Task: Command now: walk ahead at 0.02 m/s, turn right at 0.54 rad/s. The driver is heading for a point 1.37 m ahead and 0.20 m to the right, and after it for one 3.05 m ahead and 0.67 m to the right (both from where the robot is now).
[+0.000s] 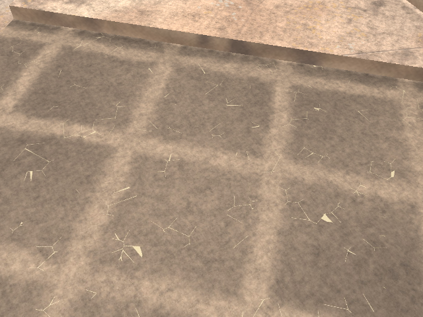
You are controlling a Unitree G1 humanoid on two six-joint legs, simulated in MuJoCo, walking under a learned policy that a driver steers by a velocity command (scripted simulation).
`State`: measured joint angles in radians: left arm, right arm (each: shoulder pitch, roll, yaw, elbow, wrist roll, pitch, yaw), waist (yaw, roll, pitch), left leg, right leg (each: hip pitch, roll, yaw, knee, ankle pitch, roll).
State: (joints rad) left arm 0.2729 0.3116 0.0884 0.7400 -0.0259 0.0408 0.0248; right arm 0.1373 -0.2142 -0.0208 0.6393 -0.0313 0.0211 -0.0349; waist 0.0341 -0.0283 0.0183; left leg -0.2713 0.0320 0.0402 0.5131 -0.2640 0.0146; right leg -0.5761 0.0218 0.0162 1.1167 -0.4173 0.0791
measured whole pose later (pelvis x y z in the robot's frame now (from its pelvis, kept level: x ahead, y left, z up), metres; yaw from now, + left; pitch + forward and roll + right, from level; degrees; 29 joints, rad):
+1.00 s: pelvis +0.04 -0.06 +0.00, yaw -1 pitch +4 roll -1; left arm 0.16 0.30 0.09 0.68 -0.02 -0.07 -0.02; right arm 0.27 -0.32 -0.10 0.61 0.04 0.03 -0.04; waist 0.01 0.02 -0.03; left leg -0.39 -0.07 -0.23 0.64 -0.36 0.02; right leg -0.25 0.05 0.03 0.46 -0.26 -0.01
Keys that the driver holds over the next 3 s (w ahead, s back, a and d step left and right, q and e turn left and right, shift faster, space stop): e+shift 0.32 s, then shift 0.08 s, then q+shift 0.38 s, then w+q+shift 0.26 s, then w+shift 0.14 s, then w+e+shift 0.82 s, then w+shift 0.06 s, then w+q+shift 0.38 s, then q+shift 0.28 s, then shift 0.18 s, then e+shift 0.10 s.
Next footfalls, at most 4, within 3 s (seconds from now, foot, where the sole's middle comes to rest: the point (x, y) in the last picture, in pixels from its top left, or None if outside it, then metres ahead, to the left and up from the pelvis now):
0.22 right None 0.02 -0.15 -0.77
0.66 left None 0.10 0.06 -0.77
0.98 right None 0.05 -0.18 -0.77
1.38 left None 0.34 0.14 -0.77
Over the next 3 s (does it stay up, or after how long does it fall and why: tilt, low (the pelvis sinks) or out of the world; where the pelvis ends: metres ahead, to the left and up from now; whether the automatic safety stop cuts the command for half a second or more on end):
stays up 1.44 -0.27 0.00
